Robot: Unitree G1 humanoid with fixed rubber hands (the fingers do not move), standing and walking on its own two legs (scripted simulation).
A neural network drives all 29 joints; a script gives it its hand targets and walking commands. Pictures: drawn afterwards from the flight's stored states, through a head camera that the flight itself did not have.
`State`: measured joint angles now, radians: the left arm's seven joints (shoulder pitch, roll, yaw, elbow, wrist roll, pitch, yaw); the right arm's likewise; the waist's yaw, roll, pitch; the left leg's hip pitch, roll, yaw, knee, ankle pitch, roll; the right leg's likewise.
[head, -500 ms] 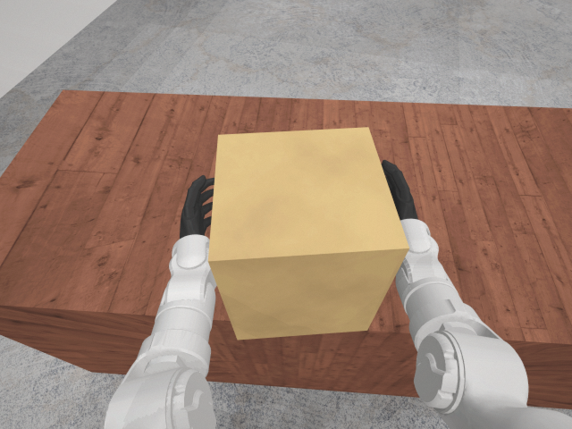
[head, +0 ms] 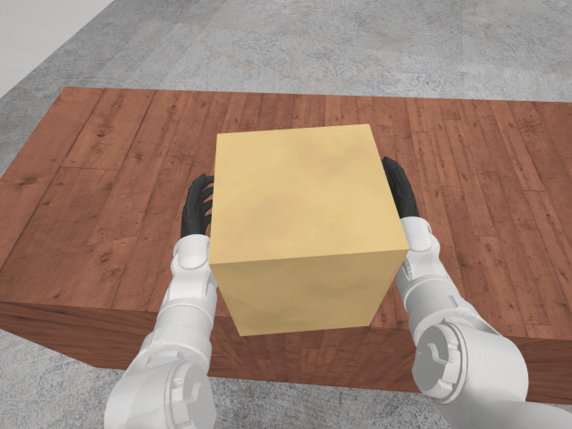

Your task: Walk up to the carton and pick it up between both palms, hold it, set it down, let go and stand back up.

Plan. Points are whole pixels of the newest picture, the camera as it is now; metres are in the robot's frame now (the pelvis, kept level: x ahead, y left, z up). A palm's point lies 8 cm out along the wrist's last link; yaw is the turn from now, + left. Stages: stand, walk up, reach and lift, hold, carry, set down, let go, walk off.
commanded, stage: set down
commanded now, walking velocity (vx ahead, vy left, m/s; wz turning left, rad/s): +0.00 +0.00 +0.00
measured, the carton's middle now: (299, 238) +0.38 +0.02 +0.01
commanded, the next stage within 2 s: none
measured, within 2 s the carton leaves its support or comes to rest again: neither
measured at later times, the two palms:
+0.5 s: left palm (197, 222) +0.39 +0.17 +0.03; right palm (398, 200) +0.44 -0.13 +0.04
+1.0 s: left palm (190, 223) +0.39 +0.18 +0.03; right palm (407, 202) +0.44 -0.14 +0.03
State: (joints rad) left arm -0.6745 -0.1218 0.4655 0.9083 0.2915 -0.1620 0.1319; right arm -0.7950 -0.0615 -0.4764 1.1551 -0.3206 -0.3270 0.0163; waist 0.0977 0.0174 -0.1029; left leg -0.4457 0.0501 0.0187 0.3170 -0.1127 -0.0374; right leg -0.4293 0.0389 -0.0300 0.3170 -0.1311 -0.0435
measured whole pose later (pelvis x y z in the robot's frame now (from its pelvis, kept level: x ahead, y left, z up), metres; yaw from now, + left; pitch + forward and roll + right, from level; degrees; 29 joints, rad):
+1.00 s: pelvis -0.02 +0.01 -0.02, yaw -1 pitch +22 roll -2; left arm -0.74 -0.01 0.17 0.88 -0.02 -0.05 0.22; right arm -0.91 -0.26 -0.08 1.20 0.13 -0.15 0.03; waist 0.14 0.02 -0.22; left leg -0.75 0.07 0.02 0.53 -0.17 -0.03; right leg -0.71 0.06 -0.03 0.46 -0.15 -0.04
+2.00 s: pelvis -0.02 +0.00 -0.01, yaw +1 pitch +14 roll +0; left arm -0.62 0.12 0.08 0.35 -0.16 0.43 0.21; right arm -0.77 -0.47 0.02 0.80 0.36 0.12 0.11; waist 0.09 0.00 -0.09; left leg -0.54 0.05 0.00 0.42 -0.13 -0.03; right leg -0.51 0.04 -0.03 0.41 -0.14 -0.04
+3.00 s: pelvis -0.01 +0.01 +0.00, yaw -1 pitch +2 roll +1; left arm -0.08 0.02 0.04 0.28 -0.02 0.09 0.21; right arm -0.16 -0.40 0.05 0.63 0.36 -0.17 0.18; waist 0.05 -0.02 0.00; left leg -0.25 0.03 0.04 0.36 -0.15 -0.03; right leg -0.25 0.04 0.02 0.40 -0.18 -0.03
